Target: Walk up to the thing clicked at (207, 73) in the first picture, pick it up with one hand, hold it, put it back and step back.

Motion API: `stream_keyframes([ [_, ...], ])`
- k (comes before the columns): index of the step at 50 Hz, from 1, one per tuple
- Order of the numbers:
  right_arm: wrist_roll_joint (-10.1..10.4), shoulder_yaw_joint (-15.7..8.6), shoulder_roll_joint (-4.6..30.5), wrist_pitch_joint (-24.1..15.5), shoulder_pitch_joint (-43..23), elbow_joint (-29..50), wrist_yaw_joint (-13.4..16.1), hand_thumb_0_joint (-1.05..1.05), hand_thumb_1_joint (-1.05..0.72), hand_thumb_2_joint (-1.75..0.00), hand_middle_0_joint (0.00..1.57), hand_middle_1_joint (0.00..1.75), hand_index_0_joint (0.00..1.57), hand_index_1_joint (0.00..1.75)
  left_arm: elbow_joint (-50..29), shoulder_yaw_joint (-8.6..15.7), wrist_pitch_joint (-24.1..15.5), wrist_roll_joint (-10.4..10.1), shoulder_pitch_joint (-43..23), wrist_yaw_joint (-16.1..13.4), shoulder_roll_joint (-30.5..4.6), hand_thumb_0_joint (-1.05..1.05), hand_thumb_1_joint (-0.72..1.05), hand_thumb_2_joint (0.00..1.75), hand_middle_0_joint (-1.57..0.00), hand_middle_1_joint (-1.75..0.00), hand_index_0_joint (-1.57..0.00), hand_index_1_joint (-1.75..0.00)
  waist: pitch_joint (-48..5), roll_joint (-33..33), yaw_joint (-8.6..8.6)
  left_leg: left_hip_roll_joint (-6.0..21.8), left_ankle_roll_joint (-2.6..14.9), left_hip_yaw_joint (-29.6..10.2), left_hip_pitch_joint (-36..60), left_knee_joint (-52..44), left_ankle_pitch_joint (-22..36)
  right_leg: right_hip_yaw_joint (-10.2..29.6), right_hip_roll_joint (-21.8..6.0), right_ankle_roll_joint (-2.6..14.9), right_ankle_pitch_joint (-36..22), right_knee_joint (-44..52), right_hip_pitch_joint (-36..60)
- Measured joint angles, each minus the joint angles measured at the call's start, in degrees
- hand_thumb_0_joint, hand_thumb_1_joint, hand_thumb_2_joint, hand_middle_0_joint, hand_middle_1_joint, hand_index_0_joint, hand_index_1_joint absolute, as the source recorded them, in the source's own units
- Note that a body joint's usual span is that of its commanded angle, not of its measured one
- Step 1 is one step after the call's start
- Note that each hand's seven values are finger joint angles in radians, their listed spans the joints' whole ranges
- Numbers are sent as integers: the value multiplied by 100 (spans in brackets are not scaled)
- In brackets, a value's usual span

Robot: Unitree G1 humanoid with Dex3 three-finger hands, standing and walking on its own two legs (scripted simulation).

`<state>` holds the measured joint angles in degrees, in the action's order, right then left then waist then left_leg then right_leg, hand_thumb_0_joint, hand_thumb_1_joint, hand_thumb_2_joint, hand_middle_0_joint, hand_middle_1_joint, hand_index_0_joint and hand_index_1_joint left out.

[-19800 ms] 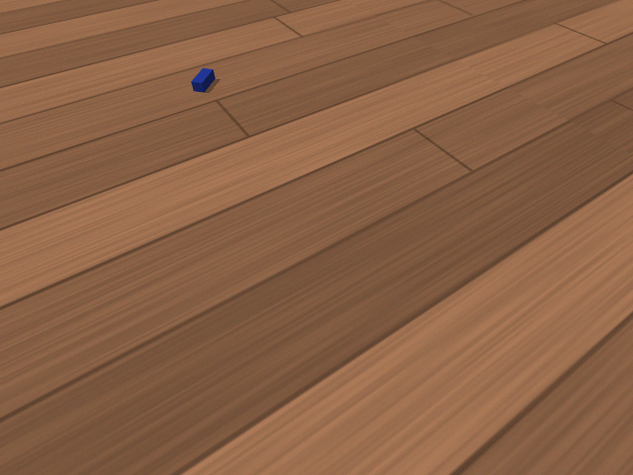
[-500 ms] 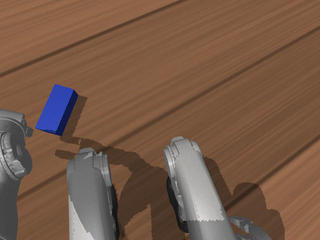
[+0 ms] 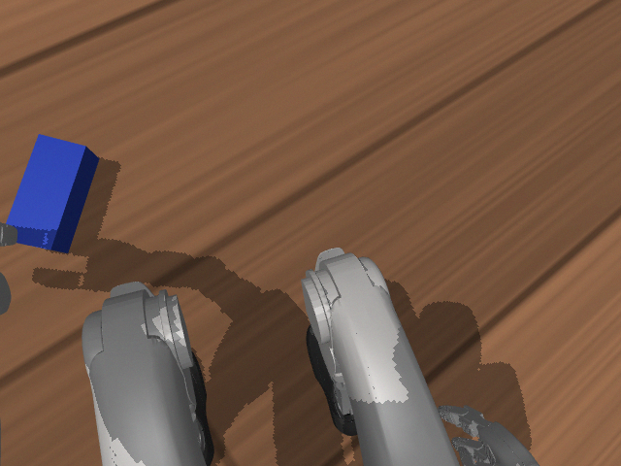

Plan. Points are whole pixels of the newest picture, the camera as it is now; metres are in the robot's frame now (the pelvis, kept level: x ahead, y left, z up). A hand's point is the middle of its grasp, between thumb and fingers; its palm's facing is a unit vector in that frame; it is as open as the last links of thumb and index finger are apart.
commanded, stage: rise first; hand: left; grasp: from above
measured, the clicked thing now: (53, 195) +0.48 +0.32 -0.31
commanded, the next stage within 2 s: approach in 0.12 s
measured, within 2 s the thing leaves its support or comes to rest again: neither
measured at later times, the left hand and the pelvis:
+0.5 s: hand out of the picture +0.43 +0.35 -0.18, palm faces -0.07 -0.44 -0.90, open 14.3 cm; pelvis +0.00 +0.00 -0.01, yaw -2 degrees
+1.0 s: hand out of the picture +0.51 +0.33 -0.17, palm faces +0.10 -0.42 -0.90, open 14.4 cm; pelvis +0.00 +0.01 -0.01, yaw -6 degrees
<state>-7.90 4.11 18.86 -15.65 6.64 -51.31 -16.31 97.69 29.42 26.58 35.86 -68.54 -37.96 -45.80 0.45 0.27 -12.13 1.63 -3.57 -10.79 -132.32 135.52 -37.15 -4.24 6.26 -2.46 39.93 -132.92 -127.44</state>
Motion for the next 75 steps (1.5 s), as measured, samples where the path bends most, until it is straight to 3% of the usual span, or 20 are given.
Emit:
stream_keyframes([
  [13,-45,152,36,117,27,98,-131,0,-92,-91,20,30,20,30,-196,-2,118,-34,16,-54,-166,0,-54,103,-13,-96,-10,-100,220,-71,-179,-2,-3,-131,17,121,-61,-110,22,-13,23,-22,68],
  [18,-67,238,90,136,27,106,-160,0,-92,-90,20,30,20,30,76,-216,148,-28,-89,-80,-254,0,-56,103,-12,-98,-8,-102,258,-105,-246,1,5,-165,-1,168,-50,-137,36,-17,-6,-43,55],
  [25,-216,470,140,20,-124,84,-157,0,-92,-90,20,30,20,30,353,-568,48,-74,-372,-203,-485,0,-57,104,-10,-100,-7,-104,542,-243,-528,-41,11,-242,-9,266,1,-202,27,-27,-52,-104,82],
  [30,-287,718,167,-41,-186,130,-139,0,-92,-90,20,30,20,30,489,-686,-47,-137,-635,-304,-652,0,-58,105,-9,-100,-6,-104,731,-369,-784,-60,-10,-331,-24,319,0,-276,30,-29,-63,-103,98],
  [36,-349,1016,233,-62,-200,289,-189,0,-92,-90,20,30,20,30,543,-595,-29,-101,-973,-620,-913,0,-59,106,-9,-101,-6,-105,960,-490,-1077,-66,-25,-466,34,353,-61,-389,45,-39,-36,-38,209],
  [42,-299,1102,354,17,-82,547,-368,0,-93,-91,20,30,20,30,381,-398,129,-184,-1288,-984,-1222,0,-59,106,-10,-101,-6,-105,1050,-530,-1226,-46,-31,-573,66,416,-138,-477,69,-60,-16,-5,276],
  [46,-158,1044,431,123,61,712,-498,0,-93,-91,20,30,20,30,249,-379,297,-262,-1353,-1011,-1357,0,-59,106,-9,-101,-6,-105,960,-468,-1226,-19,-20,-620,49,461,-191,-513,97,-78,1,3,269],
  [49,-9,941,465,208,198,784,-592,0,-93,-91,20,30,20,30,132,-424,451,-304,-1297,-913,-1341,0,-59,105,-9,-101,-6,-105,835,-351,-1134,0,0,-638,9,463,-216,-526,116,-97,7,37,244],
  [54,254,721,438,332,463,820,-752,0,-93,-91,20,30,20,30,-202,-531,628,-435,-794,-654,-982,0,-59,102,-9,-102,-6,-105,537,-116,-817,48,41,-600,-21,403,-262,-496,140,-120,29,122,221],
  [59,392,600,297,378,567,681,-814,0,-93,-91,20,30,20,30,-269,-670,691,-750,-289,-426,-527,0,-56,100,-9,-102,-7,-105,226,-44,-533,68,66,-481,-5,325,-270,-405,122,-113,59,134,208],
  [63,354,553,155,333,412,553,-750,0,-93,-90,20,30,20,30,-191,-790,656,-767,-114,-298,-345,0,-53,97,-9,-103,-8,-104,240,-141,-489,33,57,-415,26,285,-189,-357,79,-87,28,102,223],
  [68,177,592,78,229,111,411,-634,0,-92,-90,20,30,20,30,-160,-953,444,-553,-76,-241,-212,0,-50,94,-9,-105,-9,-105,494,-281,-551,-48,19,-393,32,254,-39,-350,10,-34,-46,66,236],
  [72,-1,692,115,143,-109,364,-538,0,-92,-90,20,30,20,30,-55,-890,200,-364,-107,-369,-246,0,-49,94,-9,-104,-9,-104,716,-354,-665,-77,-5,-411,43,266,5,-368,-10,-9,-76,33,238],
  [75,-121,787,170,76,-220,380,-479,0,-92,-90,20,30,20,30,90,-763,34,-354,-196,-532,-371,0,-50,96,-9,-102,-9,-103,865,-409,-770,-73,-22,-432,72,282,-10,-385,-6,2,-77,10,245],
])
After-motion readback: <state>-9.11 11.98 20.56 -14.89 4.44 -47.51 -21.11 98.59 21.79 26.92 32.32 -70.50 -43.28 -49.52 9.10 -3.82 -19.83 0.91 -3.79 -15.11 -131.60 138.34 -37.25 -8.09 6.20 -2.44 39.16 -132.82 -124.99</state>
